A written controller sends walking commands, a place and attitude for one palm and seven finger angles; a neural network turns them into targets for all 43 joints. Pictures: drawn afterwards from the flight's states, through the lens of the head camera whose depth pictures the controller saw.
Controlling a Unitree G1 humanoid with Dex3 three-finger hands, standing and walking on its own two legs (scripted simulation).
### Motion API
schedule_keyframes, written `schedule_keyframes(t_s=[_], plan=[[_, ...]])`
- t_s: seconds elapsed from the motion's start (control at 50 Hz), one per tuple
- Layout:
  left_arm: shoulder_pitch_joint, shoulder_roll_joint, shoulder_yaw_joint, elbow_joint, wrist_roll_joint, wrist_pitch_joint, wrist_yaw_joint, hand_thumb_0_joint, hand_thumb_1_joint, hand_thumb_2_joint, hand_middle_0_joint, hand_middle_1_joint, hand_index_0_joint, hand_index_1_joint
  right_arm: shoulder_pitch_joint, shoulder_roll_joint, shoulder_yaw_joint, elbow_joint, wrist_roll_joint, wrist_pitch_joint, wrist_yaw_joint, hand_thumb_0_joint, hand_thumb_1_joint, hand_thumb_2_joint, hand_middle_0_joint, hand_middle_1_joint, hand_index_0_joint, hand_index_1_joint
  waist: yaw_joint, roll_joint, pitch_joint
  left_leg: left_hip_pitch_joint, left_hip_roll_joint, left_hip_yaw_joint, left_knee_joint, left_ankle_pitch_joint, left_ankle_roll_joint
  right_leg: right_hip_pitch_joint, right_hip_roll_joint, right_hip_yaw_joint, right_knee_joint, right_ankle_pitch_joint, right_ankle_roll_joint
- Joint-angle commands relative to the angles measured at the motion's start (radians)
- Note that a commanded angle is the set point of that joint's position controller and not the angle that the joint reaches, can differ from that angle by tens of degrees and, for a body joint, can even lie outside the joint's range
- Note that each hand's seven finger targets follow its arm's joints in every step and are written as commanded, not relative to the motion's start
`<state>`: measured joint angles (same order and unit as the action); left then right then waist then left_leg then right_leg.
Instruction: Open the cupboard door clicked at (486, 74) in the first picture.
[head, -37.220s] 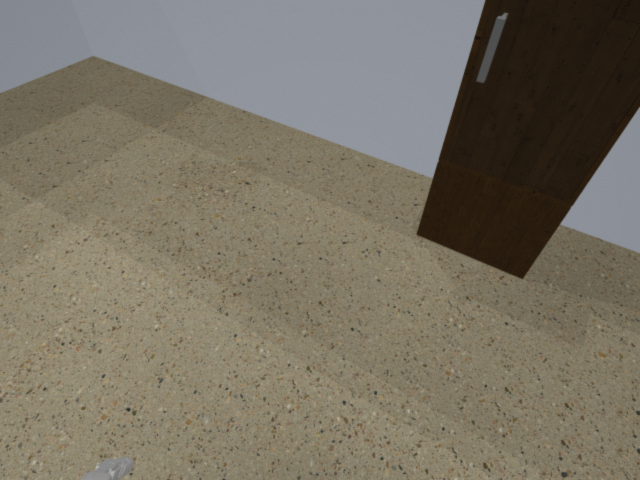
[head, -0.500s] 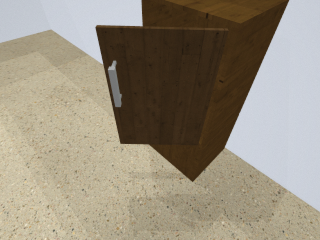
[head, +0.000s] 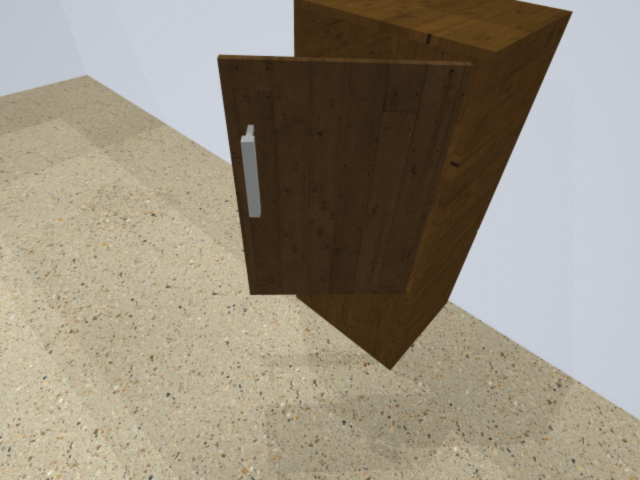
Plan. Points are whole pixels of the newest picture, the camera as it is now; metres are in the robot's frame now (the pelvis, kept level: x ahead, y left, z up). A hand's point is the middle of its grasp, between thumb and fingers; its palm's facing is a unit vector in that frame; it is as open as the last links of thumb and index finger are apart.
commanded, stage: look again from close up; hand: left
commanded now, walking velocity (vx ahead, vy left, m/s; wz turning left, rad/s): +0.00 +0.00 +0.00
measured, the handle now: (252, 172) +0.62 +0.15 +0.07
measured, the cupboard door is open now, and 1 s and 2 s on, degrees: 44 44 44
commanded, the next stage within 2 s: shuffle to correct the standing spot in 0.22 s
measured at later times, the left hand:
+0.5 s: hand out of the picture -0.02 +0.26 -0.17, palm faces +0.02 -0.99 -0.13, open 7.3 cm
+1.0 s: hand out of the picture +0.01 +0.26 -0.16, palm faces +0.03 -0.99 -0.12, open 7.3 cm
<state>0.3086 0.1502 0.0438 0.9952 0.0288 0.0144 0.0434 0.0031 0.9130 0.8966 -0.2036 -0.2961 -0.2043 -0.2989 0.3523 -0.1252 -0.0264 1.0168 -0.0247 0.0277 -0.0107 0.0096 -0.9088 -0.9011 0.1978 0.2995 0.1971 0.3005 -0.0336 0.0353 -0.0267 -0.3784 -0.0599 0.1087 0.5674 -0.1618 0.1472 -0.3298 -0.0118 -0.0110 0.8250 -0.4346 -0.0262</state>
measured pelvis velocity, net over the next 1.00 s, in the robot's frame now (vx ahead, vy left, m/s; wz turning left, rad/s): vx -0.02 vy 0.09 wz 0.04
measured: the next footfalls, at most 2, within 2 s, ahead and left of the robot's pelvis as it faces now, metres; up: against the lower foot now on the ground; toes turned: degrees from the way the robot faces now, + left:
right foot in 0.14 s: +0.01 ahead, -0.09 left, +0.00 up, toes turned -6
left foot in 0.34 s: +0.05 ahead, +0.14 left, +0.00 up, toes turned +1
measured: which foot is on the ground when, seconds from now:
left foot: down 0.00-0.16, up 0.18-0.32, down 0.34-1.00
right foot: up 0.00-0.12, down 0.14-0.36, up 0.38-1.00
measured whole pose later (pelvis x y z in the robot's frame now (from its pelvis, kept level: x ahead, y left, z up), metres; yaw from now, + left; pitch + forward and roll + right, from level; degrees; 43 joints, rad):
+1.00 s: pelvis -0.02 +0.09 +0.03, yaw +2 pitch +2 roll -3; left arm 0.27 0.17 0.07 1.03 0.03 0.05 0.00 0.00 0.92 0.90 -0.20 -0.30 -0.20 -0.30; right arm 0.50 -0.06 -0.01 1.13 -0.03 -0.03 -0.05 0.01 -0.90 -0.90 0.20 0.30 0.20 0.30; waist -0.07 -0.03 -0.01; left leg -0.21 -0.07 0.00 0.28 -0.10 0.11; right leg -0.61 -0.02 0.03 1.16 -0.14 0.01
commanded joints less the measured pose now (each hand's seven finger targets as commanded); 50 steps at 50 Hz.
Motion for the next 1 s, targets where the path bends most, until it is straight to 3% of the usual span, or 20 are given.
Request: schedule_keyframes(t_s=[0.0, 0.06, 0.08, 0.1, 0.12, 0.14, 0.16, 0.2, 0.26, 0.3, 0.32, 0.34, 0.36, 0.38, 0.42, 0.46, 0.54, 0.56, 0.68, 0.98], plan=[[0.188, 0.056, 0.013, -0.01, 0.001, 0.009, 0.003, 0.0, 0.9, 0.9, -0.2, -0.3, -0.2, -0.3, -0.04, -0.149, -0.032, -0.082, -0.001, -0.032, -0.011, 0.0, -0.9, -0.9, 0.2, 0.3, 0.2, 0.3, 0.066, 0.004, 0.086, -0.055, 0.257, -0.391, -0.483, -0.462, -0.123, 0.022, 0.008, -0.035, 0.029, -0.008, -0.013], [0.326, 0.073, 0.025, 0.014, -0.004, 0.014, 0.006, 0.0, 0.9, 0.9, -0.2, -0.3, -0.2, -0.3, -0.066, -0.159, -0.041, -0.075, -0.006, -0.015, -0.011, 0.0, -0.9, -0.9, 0.2, 0.3, 0.2, 0.3, 0.101, 0.037, 0.099, -0.041, 0.197, -0.275, -0.529, -0.311, -0.202, 0.186, 0.042, -0.114, -0.268, -0.05, -0.033], [0.372, 0.075, 0.027, 0.026, -0.006, 0.01, 0.007, 0.0, 0.9, 0.9, -0.2, -0.3, -0.2, -0.3, -0.072, -0.172, -0.045, -0.076, -0.005, -0.009, -0.01, 0.0, -0.9, -0.9, 0.2, 0.3, 0.2, 0.3, 0.11, 0.003, 0.114, -0.071, 0.173, -0.235, -0.493, -0.315, -0.225, 0.268, 0.048, -0.116, -0.426, 0.006, -0.047], [0.394, 0.081, 0.029, 0.03, -0.001, 0.007, 0.01, 0.0, 0.9, 0.9, -0.2, -0.3, -0.2, -0.3, -0.074, -0.153, -0.045, -0.073, 0.004, -0.003, -0.006, 0.0, -0.9, -0.9, 0.2, 0.3, 0.2, 0.3, 0.12, -0.117, 0.125, -0.103, 0.105, -0.143, -0.348, -0.307, -0.257, 0.299, -0.003, -0.055, -0.556, 0.033, -0.076], [0.315, 0.112, 0.029, 0.003, 0.012, -0.002, 0.018, 0.0, 0.9, 0.9, -0.2, -0.3, -0.2, -0.3, -0.038, -0.094, -0.043, -0.073, 0.025, 0.007, -0.01, 0.0, -0.9, -0.9, 0.2, 0.3, 0.2, 0.3, 0.076, -0.367, 0.113, -0.058, -0.005, -0.04, 0.067, -0.284, -0.24, 0.116, -0.236, 0.274, -0.698, -0.174, -0.172], [0.088, 0.137, 0.021, -0.076, 0.019, -0.003, 0.025, 0.0, 0.9, 0.9, -0.2, -0.3, -0.2, -0.3, 0.006, -0.136, -0.059, -0.085, 0.006, 0.018, -0.004, 0.0, -0.9, -0.9, 0.2, 0.3, 0.2, 0.3, -0.01, -0.311, 0.196, -0.046, 0.017, -0.11, 0.371, -0.262, -0.18, -0.165, -0.378, 0.376, -0.752, -0.21, -0.242], [-0.08, 0.15, 0.027, -0.135, 0.01, -0.019, 0.029, 0.0, 0.9, 0.9, -0.2, -0.3, -0.2, -0.3, 0.056, -0.168, -0.069, -0.067, -0.002, 0.021, 0.004, 0.0, -0.9, -0.9, 0.2, 0.3, 0.2, 0.3, -0.075, -0.186, 0.15, 0.014, 0.04, -0.157, 0.494, -0.205, -0.153, -0.222, -0.335, 0.259, -0.715, -0.075, -0.228], [-0.115, 0.134, 0.021, -0.147, -0.001, -0.049, 0.023, 0.0, 0.9, 0.9, -0.2, -0.3, -0.2, -0.3, 0.057, -0.132, -0.052, -0.06, 0.008, 0.01, 0.016, 0.0, -0.9, -0.9, 0.2, 0.3, 0.2, 0.3, -0.075, -0.161, 0.132, 0.018, 0.074, -0.136, 0.475, -0.141, -0.148, -0.171, -0.226, 0.117, -0.654, 0.057, -0.166], [0.036, 0.143, 0.025, -0.087, 0.014, -0.038, 0.015, 0.0, 0.9, 0.9, -0.2, -0.3, -0.2, -0.3, -0.016, -0.077, -0.027, -0.092, 0.015, -0.015, 0.015, 0.0, -0.9, -0.9, 0.2, 0.3, 0.2, 0.3, 0.011, -0.11, 0.137, 0.033, 0.077, -0.082, 0.093, -0.224, -0.14, -0.007, -0.209, 0.083, -0.53, 0.107, -0.137], [0.097, 0.139, 0.018, -0.05, 0.004, -0.018, 0.005, 0.0, 0.9, 0.9, -0.2, -0.3, -0.2, -0.3, 0.04, -0.073, -0.01, -0.065, 0.01, -0.033, 0.008, 0.0, -0.9, -0.9, 0.2, 0.3, 0.2, 0.3, 0.011, -0.035, 0.101, 0.193, 0.067, -0.087, -0.173, -0.114, -0.145, -0.05, -0.137, 0.055, -0.363, 0.028, -0.067], [0.154, 0.095, 0.011, -0.038, -0.007, -0.014, -0.003, 0.0, 0.9, 0.9, -0.2, -0.3, -0.2, -0.3, 0.058, -0.133, -0.015, -0.061, 0.002, -0.05, 0.001, 0.0, -0.9, -0.9, 0.2, 0.3, 0.2, 0.3, 0.029, 0.153, 0.056, 0.206, 0.197, -0.289, -0.247, -0.13, -0.115, -0.068, -0.068, 0.002, -0.236, 0.017, -0.017], [0.178, 0.074, 0.003, -0.04, -0.008, -0.018, -0.01, 0.0, 0.9, 0.9, -0.2, -0.3, -0.2, -0.3, 0.051, -0.181, -0.021, -0.072, 0.0, -0.052, -0.01, 0.0, -0.9, -0.9, 0.2, 0.3, 0.2, 0.3, 0.044, 0.263, 0.045, 0.167, 0.323, -0.469, -0.352, -0.222, -0.056, -0.103, -0.024, -0.048, -0.167, -0.056, 0.012], [0.161, 0.084, 0.003, -0.06, 0.001, -0.016, -0.017, 0.0, 0.9, 0.9, -0.2, -0.3, -0.2, -0.3, 0.041, -0.21, -0.03, -0.087, -0.004, -0.046, -0.018, 0.0, -0.9, -0.9, 0.2, 0.3, 0.2, 0.3, 0.036, 0.194, 0.068, 0.1, 0.368, -0.525, -0.393, -0.329, -0.007, -0.098, -0.018, -0.028, -0.1, -0.069, 0.012], [0.105, 0.095, 0.007, -0.033, 0.01, -0.001, -0.017, 0.0, 0.9, 0.9, -0.2, -0.3, -0.2, -0.3, 0.058, -0.183, -0.022, -0.052, -0.007, -0.049, -0.024, 0.0, -0.9, -0.9, 0.2, 0.3, 0.2, 0.3, 0.016, 0.175, 0.091, 0.108, 0.336, -0.568, -0.451, -0.351, -0.076, -0.131, -0.012, 0.009, 0.016, -0.035, 0.001], [0.122, 0.079, 0.007, -0.009, 0.008, 0.002, -0.022, 0.0, 0.9, 0.9, -0.2, -0.3, -0.2, -0.3, 0.042, -0.164, -0.014, -0.039, -0.002, -0.053, -0.035, 0.0, -0.9, -0.9, 0.2, 0.3, 0.2, 0.3, 0.029, 0.026, 0.088, 0.122, 0.33, -0.492, -0.428, -0.277, -0.115, -0.174, -0.025, 0.064, 0.129, 0.077, 0.002], [0.1, 0.066, 0.003, 0.004, 0.008, -0.009, -0.03, 0.0, 0.9, 0.9, -0.2, -0.3, -0.2, -0.3, 0.055, -0.123, -0.003, -0.016, 0.004, -0.073, -0.038, 0.0, -0.9, -0.9, 0.2, 0.3, 0.2, 0.3, 0.035, -0.018, 0.091, 0.177, 0.299, -0.424, -0.421, -0.108, -0.111, -0.205, -0.032, 0.055, 0.139, 0.16, 0.012], [0.102, 0.061, 0.006, 0.021, 0.005, -0.001, -0.03, 0.0, 0.9, 0.9, -0.2, -0.3, -0.2, -0.3, 0.124, -0.099, 0.003, 0.033, 0.005, -0.083, -0.046, 0.0, -0.9, -0.9, 0.2, 0.3, 0.2, 0.3, 0.019, 0.083, 0.06, 0.253, 0.272, -0.359, -0.406, 0.038, -0.155, -0.236, -0.014, 0.051, 0.198, 0.203, 0.023], [0.085, 0.068, 0.008, 0.018, 0.005, 0.0, -0.03, 0.0, 0.9, 0.9, -0.2, -0.3, -0.2, -0.3, 0.148, -0.087, 0.003, 0.044, 0.006, -0.085, -0.05, 0.0, -0.9, -0.9, 0.2, 0.3, 0.2, 0.3, 0.009, 0.048, 0.065, 0.265, 0.271, -0.371, -0.403, 0.068, -0.156, -0.243, -0.012, 0.049, 0.198, 0.212, 0.024], [0.051, 0.063, 0.014, 0.011, 0.006, 0.015, -0.031, 0.0, 0.9, 0.9, -0.2, -0.3, -0.2, -0.3, 0.209, -0.079, 0.0, 0.082, 0.0, -0.078, -0.053, 0.0, -0.9, -0.9, 0.2, 0.3, 0.2, 0.3, -0.005, 0.053, 0.078, 0.294, 0.287, -0.416, -0.422, -0.038, -0.165, -0.32, -0.009, 0.06, 0.263, 0.234, 0.03], [-0.035, 0.041, 0.023, -0.027, 0.009, 0.018, -0.049, 0.0, 0.9, 0.9, -0.2, -0.3, -0.2, -0.3, 0.244, -0.088, -0.019, 0.083, -0.007, -0.075, -0.053, 0.0, -0.9, -0.9, 0.2, 0.3, 0.2, 0.3, -0.021, 0.068, 0.108, 0.239, 0.315, -0.438, -0.438, -0.265, -0.053, -0.476, -0.041, 0.055, 0.374, 0.302, 0.036]])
